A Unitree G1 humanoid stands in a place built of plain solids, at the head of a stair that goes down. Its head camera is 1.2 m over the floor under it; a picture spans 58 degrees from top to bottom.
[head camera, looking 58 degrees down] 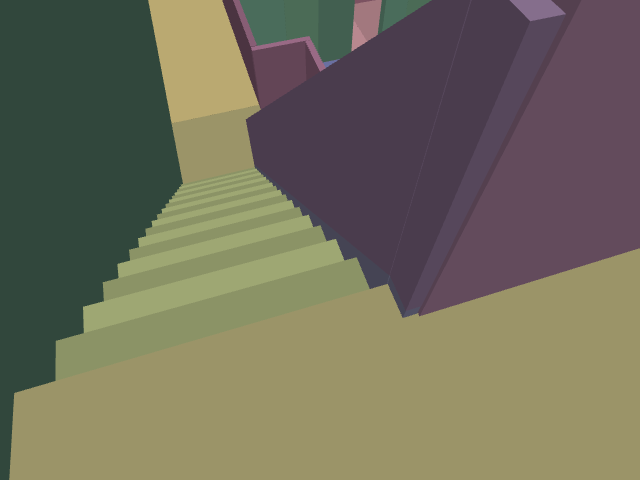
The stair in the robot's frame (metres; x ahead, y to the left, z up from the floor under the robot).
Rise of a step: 0.21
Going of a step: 0.23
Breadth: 1.08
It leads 18 degrees to the left of straight ahead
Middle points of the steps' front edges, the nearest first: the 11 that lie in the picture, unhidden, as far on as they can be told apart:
0.43 0.31 0.00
0.64 0.37 -0.21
0.86 0.44 -0.42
1.07 0.51 -0.63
1.29 0.58 -0.84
1.50 0.65 -1.06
1.72 0.71 -1.27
1.94 0.78 -1.48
2.15 0.85 -1.69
2.36 0.92 -1.90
2.58 0.99 -2.11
